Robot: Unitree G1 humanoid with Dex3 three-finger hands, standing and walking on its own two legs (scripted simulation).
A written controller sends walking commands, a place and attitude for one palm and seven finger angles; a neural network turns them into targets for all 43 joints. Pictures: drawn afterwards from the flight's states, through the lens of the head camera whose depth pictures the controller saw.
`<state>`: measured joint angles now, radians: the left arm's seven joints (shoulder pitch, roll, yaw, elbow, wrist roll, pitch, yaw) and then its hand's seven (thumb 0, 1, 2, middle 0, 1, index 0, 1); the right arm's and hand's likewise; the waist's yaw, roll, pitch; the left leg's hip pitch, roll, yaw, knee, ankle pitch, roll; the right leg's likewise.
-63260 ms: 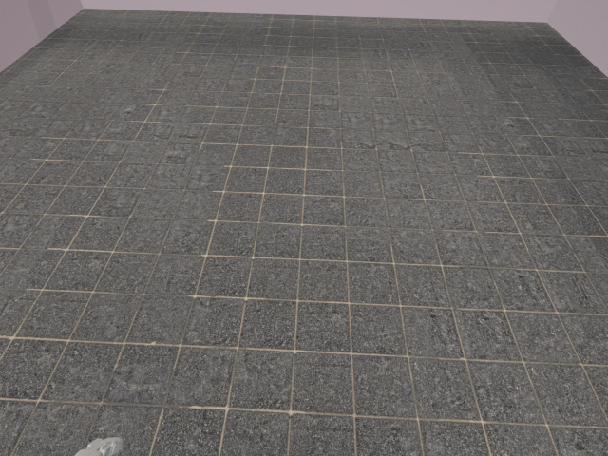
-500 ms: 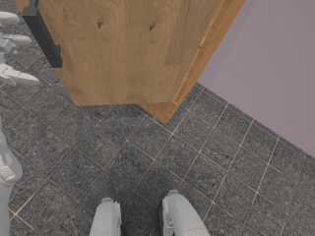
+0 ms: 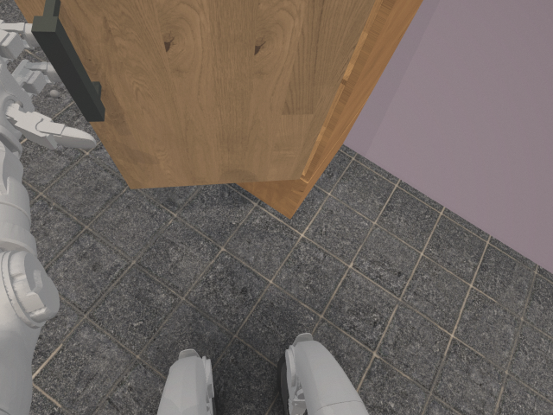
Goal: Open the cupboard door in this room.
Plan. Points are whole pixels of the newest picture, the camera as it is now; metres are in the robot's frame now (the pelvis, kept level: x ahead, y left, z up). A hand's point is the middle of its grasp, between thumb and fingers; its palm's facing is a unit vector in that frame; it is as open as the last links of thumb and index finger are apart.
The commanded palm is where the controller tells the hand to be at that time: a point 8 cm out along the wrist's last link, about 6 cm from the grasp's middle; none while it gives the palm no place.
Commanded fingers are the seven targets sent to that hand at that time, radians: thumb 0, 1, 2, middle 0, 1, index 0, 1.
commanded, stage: slide the fingers in behind the handle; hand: left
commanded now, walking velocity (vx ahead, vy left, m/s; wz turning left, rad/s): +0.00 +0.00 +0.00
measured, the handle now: (76, 64) +0.58 +0.21 +0.07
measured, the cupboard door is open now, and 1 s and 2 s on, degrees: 41 41 41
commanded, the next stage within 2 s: close the thumb around the handle in 1.08 s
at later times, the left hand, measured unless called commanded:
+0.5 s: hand (87, 94) +0.53 +0.20 +0.07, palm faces +0.00 -1.00 -0.01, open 14.0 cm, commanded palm +0.51 +0.24 +0.07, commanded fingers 0.00 -0.50 0.30 -0.30 -1.20 -0.30 -1.20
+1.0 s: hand (95, 93) +0.53 +0.19 +0.07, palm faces +0.02 -1.00 -0.02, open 13.9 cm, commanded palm +0.51 +0.23 +0.07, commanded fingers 0.00 -0.50 0.30 -0.30 -1.20 -0.30 -1.20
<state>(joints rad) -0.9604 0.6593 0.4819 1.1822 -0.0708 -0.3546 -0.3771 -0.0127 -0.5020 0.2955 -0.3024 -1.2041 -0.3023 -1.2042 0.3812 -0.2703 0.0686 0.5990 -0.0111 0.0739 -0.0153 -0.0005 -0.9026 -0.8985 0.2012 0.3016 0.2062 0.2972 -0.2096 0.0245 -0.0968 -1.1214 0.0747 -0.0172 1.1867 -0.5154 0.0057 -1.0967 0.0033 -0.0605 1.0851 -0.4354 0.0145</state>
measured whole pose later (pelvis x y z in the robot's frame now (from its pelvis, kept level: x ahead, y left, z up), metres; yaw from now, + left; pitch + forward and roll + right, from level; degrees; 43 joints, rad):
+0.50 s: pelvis +0.01 +0.00 +0.00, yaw +0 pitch +25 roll -4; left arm -0.94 0.55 0.43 1.16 -0.06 -0.38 -0.29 -0.01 -0.50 0.30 -0.30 -1.20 -0.30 -1.21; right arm 0.37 -0.26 0.05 0.61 -0.02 0.07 0.00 0.00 -0.90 -0.90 0.20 0.30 0.21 0.30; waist -0.20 0.03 -0.11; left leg -1.10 0.07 -0.01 1.17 -0.52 0.00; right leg -1.08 0.00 -0.06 1.08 -0.45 0.01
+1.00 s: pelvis +0.01 -0.01 +0.00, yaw +1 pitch +25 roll -3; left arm -0.96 0.53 0.41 1.18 -0.07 -0.40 -0.24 -0.01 -0.50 0.30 -0.30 -1.20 -0.32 -1.22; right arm 0.38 -0.26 0.05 0.62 -0.02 0.07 0.00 0.00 -0.90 -0.90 0.20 0.30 0.21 0.30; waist -0.20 0.03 -0.11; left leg -1.10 0.06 -0.02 1.17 -0.52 0.00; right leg -1.08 0.00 -0.06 1.10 -0.45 0.01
